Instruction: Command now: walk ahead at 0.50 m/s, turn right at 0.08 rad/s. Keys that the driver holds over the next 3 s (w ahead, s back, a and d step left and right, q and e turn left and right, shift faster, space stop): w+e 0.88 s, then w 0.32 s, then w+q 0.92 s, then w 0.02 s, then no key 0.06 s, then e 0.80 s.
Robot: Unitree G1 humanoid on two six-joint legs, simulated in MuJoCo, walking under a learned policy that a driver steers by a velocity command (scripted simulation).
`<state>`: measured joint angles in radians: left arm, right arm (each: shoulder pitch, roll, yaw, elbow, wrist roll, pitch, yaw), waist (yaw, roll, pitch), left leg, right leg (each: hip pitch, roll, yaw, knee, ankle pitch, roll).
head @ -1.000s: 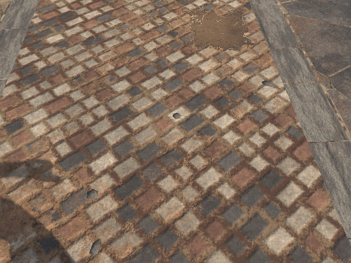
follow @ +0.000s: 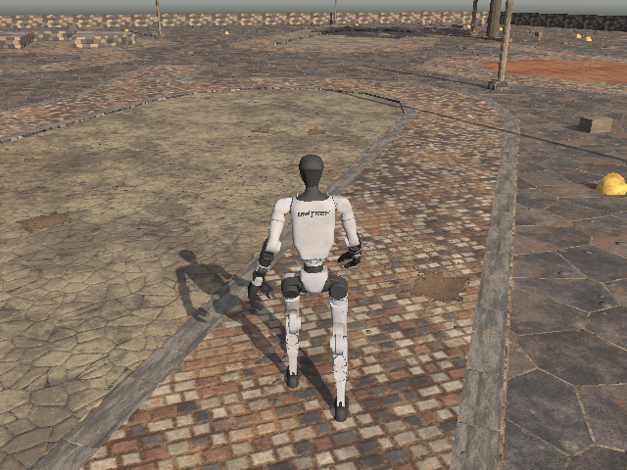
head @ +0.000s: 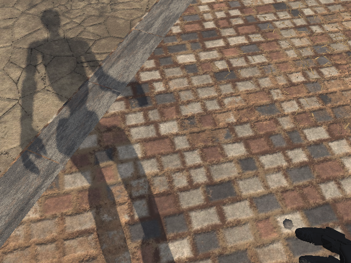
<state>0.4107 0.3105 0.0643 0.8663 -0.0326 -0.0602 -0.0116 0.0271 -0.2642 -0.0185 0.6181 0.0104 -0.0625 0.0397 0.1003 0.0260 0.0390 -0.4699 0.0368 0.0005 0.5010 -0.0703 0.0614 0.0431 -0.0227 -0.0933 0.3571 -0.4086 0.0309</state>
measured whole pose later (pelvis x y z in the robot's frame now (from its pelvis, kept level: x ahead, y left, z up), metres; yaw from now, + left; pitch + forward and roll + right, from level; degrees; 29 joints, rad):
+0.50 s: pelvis +0.26 -0.03 +0.00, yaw -15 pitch +1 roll +2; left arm 0.08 0.27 0.04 0.68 -0.02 -0.02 -0.06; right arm 0.33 -0.30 -0.08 0.85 0.02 -0.05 -0.01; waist -0.07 -0.02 0.05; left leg 0.12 0.03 0.28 0.31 -0.42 -0.04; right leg -0.56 -0.05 -0.05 0.63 -0.12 -0.08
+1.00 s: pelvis +0.54 -0.11 +0.00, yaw -31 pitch +2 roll -1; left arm 0.38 0.30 0.07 0.74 -0.02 -0.03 0.02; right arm 0.04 -0.29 -0.04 0.69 0.00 -0.12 0.03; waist 0.08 0.04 0.01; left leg -0.47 0.00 -0.05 0.47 0.00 -0.01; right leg -0.05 0.10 0.20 0.46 -0.43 -0.06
